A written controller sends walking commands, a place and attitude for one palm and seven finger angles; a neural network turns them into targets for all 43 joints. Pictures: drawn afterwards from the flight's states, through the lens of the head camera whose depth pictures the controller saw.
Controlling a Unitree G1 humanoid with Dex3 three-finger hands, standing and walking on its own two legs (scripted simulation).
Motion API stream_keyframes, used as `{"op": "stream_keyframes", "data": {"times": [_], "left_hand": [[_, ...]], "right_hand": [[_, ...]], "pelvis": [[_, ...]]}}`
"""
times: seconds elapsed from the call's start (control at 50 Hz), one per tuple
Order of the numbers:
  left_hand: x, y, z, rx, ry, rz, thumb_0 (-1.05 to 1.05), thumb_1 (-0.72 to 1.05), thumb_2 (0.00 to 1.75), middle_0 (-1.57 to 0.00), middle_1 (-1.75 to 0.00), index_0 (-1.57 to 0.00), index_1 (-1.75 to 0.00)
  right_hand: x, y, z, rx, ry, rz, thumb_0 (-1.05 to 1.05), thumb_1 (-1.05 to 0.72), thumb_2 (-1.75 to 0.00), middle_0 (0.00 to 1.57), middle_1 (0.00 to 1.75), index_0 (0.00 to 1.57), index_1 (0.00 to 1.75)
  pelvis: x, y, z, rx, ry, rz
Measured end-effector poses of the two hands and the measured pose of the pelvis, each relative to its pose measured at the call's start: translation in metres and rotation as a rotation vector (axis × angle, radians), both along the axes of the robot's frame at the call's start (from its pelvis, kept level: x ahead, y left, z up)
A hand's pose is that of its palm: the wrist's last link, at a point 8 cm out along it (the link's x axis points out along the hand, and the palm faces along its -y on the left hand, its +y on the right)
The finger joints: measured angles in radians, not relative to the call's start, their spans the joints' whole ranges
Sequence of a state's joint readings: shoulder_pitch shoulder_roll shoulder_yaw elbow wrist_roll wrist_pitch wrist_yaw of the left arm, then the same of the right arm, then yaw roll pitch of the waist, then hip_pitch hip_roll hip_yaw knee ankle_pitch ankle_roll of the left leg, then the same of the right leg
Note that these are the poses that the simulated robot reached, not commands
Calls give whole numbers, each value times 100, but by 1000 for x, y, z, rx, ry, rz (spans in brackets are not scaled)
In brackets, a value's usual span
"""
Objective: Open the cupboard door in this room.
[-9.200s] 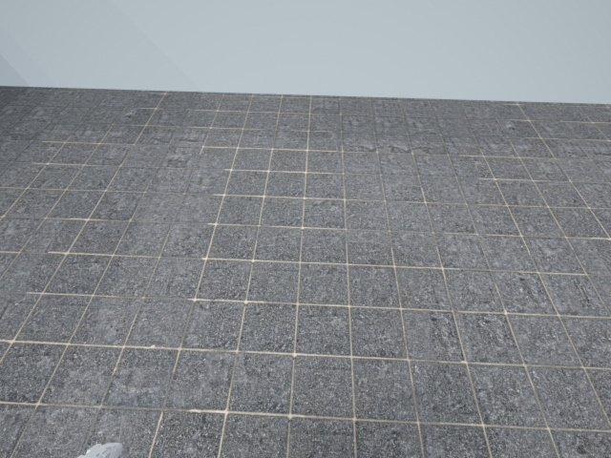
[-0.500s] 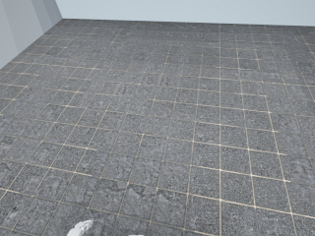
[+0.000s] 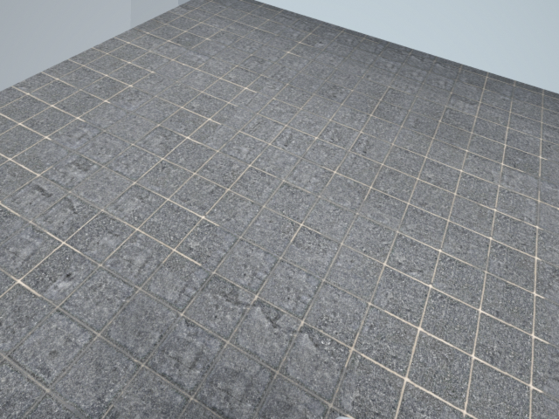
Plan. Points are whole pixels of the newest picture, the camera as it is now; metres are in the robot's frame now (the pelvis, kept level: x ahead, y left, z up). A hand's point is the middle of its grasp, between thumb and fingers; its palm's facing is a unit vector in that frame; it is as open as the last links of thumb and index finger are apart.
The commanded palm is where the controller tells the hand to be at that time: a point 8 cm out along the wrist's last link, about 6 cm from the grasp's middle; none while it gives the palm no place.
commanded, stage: turn or walk to find it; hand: left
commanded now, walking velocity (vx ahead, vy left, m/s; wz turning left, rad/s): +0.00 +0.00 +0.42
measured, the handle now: out of the picture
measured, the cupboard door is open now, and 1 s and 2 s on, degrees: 0 0 0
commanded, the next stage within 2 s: stand and wait in 1.32 s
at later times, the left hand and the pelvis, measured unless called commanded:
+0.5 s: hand out of the picture +0.05 +0.17 -0.14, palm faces +0.22 -0.94 -0.27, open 7.4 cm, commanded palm none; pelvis -0.01 -0.03 +0.01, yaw +13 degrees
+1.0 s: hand out of the picture -0.10 +0.22 -0.16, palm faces +0.47 -0.85 -0.25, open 7.4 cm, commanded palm none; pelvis -0.05 +0.00 +0.01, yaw +25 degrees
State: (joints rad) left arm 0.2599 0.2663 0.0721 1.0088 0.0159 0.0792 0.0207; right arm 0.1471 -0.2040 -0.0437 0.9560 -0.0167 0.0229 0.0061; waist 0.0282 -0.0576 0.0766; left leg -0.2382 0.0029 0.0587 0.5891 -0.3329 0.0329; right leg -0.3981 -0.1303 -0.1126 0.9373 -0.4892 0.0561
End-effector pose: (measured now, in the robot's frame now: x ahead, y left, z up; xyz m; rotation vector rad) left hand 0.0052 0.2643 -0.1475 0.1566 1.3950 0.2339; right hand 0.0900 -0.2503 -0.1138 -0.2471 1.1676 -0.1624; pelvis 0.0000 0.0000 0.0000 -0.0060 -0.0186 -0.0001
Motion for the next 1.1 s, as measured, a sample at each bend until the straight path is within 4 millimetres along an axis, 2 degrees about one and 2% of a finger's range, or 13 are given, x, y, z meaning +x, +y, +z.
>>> {"op": "stream_keyframes", "data": {"times": [0.1, 0.2, 0.34, 0.4, 0.52, 0.64, 0.72, 0.82, 0.88, 0.94, 1.0, 1.1], "left_hand": [[4, 10, 14, 0, -49, 29, 1, 91, 89, -19, -29, -20, -30], [19, 8, 23, 13, -114, 37, 1, 91, 89, -19, -29, -20, -30], [47, -16, 34, 35, -221, 32, 1, 90, 89, -19, -29, -20, -30], [50, -30, 35, 59, -269, 35, 1, 90, 89, -20, -29, -20, -30], [21, -49, 43, 64, -256, 99, 0, 90, 89, -20, -29, -20, -30], [-20, -52, 36, 46, -194, 178, 0, 90, 89, -20, -30, -20, -30], [-54, -45, 25, 29, -153, 245, 0, 90, 89, -20, -30, -20, -30], [-105, -24, 0, 7, -84, 338, 0, 90, 89, -20, -30, -20, -30], [-125, -15, 0, 7, -31, 369, 1, 90, 89, -20, -29, -20, -30], [-131, -9, 8, 13, -42, 392, 1, 90, 89, -20, -29, -20, -30], [-129, -5, 17, 28, -82, 406, 1, 91, 89, -19, -29, -20, -30], [-116, -8, 28, 61, -152, 416, 1, 91, 89, -19, -29, -20, -30]], "right_hand": [[10, 20, 8, 15, -8, 50, 1, -90, -90, 20, 30, 20, 30], [7, 27, 4, 44, 5, 66, 1, -90, -90, 20, 30, 20, 30], [-16, 8, -16, 76, 79, 64, 1, -90, -90, 20, 30, 20, 30], [-24, -7, -30, 91, 112, 64, 1, -90, -90, 20, 30, 20, 30], [-26, -25, -32, 83, 171, 106, 1, -90, -90, 20, 30, 20, 30], [-16, -23, -25, 59, 192, 171, 1, -91, -90, 20, 30, 19, 30], [1, -6, -21, 34, 177, 241, 1, -91, -90, 20, 30, 19, 30], [31, 29, -16, 4, 81, 335, 1, -91, -90, 20, 30, 19, 30], [39, 48, -7, 8, 26, 370, 1, -91, -90, 20, 30, 19, 30], [42, 61, 0, 13, 9, 401, 1, -91, -90, 20, 30, 20, 30], [43, 69, 1, 28, 8, 427, 1, -90, -90, 20, 30, 20, 30], [39, 67, -5, 57, 25, 450, 1, -90, -90, 20, 30, 20, 30]], "pelvis": [[-1, 7, 11, -14, 8, 40], [-3, 6, 14, -10, 14, 78], [-7, -12, 8, 6, 18, 141], [-9, -25, 1, 19, 19, 167], [-13, -34, 6, 27, 1, 238], [-17, -33, 9, 34, -1, 302], [-23, -25, 6, 29, 3, 340], [-34, -6, -6, 17, 2, 382], [-38, 0, -2, 12, -3, 391], [-42, 3, 4, 1, -4, 413], [-45, 3, 9, -4, -4, 437], [-49, -5, 10, 1, -2, 479]]}}
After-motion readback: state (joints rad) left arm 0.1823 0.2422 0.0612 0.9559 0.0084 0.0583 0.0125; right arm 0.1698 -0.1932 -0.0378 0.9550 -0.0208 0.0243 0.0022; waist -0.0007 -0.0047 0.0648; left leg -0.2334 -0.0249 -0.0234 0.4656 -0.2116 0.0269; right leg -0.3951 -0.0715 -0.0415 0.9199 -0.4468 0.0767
